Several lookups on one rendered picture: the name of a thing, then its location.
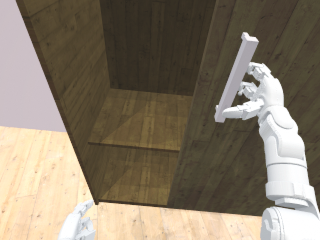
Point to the robot right forearm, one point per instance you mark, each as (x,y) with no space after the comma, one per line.
(288,182)

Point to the right robot upper arm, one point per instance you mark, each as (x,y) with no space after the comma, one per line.
(287,224)

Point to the right robot hand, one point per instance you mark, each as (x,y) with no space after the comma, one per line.
(269,93)

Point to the left robot hand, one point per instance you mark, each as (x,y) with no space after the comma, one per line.
(73,225)

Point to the handle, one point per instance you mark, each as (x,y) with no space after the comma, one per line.
(242,61)

